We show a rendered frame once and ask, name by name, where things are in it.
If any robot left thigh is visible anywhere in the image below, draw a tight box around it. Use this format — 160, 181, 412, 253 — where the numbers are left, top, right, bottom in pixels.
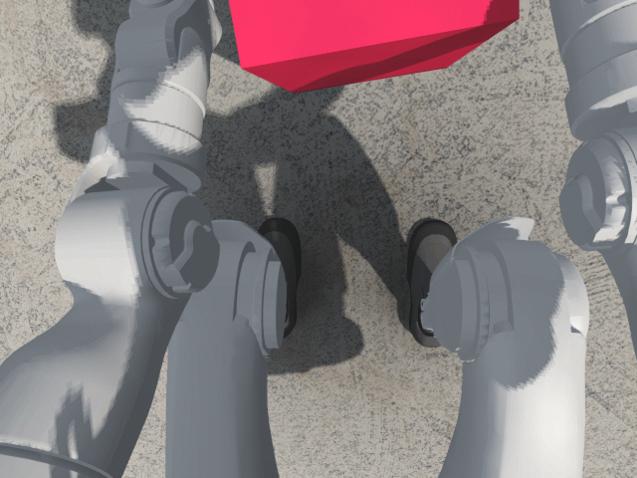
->
165, 241, 287, 478

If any left robot forearm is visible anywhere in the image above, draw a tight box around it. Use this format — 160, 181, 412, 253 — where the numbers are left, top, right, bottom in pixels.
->
54, 0, 222, 269

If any robot left upper arm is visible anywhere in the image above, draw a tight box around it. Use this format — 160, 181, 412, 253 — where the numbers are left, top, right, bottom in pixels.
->
0, 186, 220, 478

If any robot right upper arm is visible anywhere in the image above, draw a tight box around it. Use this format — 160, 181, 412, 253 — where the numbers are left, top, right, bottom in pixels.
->
559, 126, 637, 359

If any right robot forearm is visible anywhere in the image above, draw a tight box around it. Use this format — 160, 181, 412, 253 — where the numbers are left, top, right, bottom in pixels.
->
549, 0, 637, 141

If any carton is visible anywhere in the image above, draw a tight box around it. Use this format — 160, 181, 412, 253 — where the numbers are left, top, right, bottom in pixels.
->
229, 0, 520, 94

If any robot right foot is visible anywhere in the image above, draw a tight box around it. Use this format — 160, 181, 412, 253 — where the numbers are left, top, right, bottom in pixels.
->
407, 220, 457, 348

